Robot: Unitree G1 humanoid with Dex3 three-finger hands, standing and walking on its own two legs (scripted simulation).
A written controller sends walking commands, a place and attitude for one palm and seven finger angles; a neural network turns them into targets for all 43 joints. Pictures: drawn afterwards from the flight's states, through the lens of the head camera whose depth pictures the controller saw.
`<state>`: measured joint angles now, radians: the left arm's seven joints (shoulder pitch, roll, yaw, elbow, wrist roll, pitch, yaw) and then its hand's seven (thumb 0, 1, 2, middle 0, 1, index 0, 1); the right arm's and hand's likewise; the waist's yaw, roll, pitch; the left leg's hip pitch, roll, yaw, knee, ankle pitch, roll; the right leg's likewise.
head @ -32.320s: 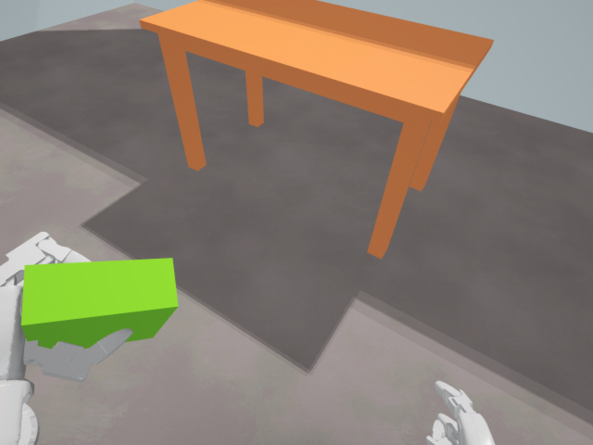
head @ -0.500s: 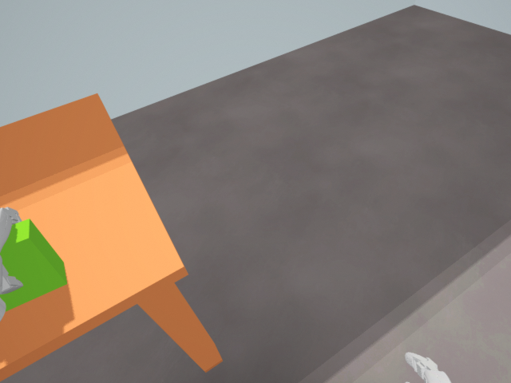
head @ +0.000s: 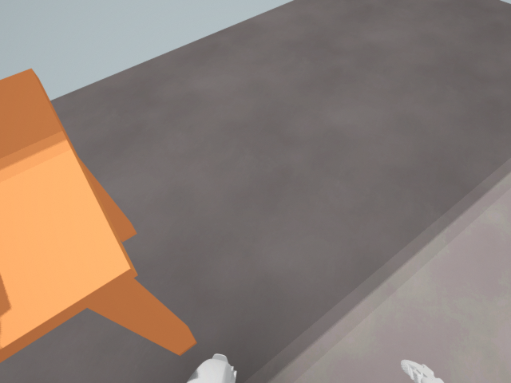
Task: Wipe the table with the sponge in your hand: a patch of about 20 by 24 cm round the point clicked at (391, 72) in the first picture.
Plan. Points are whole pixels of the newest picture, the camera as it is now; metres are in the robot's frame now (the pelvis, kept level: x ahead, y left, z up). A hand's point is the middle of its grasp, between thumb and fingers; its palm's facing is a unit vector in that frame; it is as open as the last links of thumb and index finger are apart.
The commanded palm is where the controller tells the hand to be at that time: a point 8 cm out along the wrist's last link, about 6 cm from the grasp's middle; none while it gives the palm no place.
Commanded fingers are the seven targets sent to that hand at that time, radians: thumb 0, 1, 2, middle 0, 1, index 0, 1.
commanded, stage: wipe forward along the middle lane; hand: left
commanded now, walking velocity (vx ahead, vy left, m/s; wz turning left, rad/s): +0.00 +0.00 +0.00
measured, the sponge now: out of the picture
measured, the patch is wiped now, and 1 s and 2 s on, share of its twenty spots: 0.95 0.95 0.95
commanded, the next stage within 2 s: bring the hand home and regain balance in 0.30 s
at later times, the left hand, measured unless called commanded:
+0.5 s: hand (106, 131) +0.43 +0.23 +0.16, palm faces +0.16 -0.40 -0.90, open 9.2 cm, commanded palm +0.32 +0.24 +0.23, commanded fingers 0.00 0.10 1.30 -1.20 -1.60 -1.20 -1.60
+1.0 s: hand (318, 57) +0.54 -0.08 +0.20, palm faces +0.38 -0.64 -0.67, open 8.8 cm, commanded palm +0.49 -0.06 +0.22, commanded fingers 0.00 0.10 1.30 -1.20 -1.60 -1.20 -1.60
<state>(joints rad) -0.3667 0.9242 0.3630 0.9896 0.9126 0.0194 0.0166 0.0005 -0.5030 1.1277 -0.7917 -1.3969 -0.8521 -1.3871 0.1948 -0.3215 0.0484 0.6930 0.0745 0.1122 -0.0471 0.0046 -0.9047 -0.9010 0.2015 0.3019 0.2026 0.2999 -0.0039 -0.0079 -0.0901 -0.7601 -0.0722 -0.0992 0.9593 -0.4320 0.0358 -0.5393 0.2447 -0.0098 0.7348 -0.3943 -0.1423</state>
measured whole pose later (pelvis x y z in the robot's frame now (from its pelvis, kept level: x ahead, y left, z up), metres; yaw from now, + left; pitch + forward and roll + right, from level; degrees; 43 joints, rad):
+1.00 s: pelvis +0.33 -0.34 +0.03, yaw +0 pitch +1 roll +6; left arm 0.51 0.36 0.44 -0.24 -0.10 -0.05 0.11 -0.02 -0.40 1.07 -0.82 -1.44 -0.87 -1.44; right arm 0.42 -0.29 -0.04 0.50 0.04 0.04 -0.04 0.01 -0.91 -0.90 0.20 0.30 0.20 0.30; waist -0.05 0.20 0.05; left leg -0.22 0.04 -0.05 0.75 -0.24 0.07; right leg -0.56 -0.03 0.07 0.87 -0.06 0.10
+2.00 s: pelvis +0.36 -0.63 +0.04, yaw +8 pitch -2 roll -1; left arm 0.45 0.35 0.27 -0.37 -0.05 -0.14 0.14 -0.02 -0.43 1.08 -0.82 -1.42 -0.86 -1.42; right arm 0.20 -0.25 -0.02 0.58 0.02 -0.04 -0.10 0.01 -0.90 -0.90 0.20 0.30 0.20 0.30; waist 0.02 0.06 -0.04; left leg -0.26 0.01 -0.05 0.45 -0.20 0.02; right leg -0.18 0.13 -0.04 0.31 -0.11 -0.01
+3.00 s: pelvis +0.28 -0.56 +0.04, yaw +11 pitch -1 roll -2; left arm 0.47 0.34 0.30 -0.43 -0.03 -0.16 0.13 -0.02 -0.45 1.09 -0.81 -1.42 -0.84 -1.42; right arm 0.18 -0.19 0.02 0.62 0.01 -0.11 -0.07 0.01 -0.90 -0.90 0.20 0.30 0.20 0.30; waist 0.04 0.01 -0.01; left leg -0.33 -0.04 -0.01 0.50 -0.15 0.06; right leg -0.22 0.05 0.04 0.42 -0.18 0.01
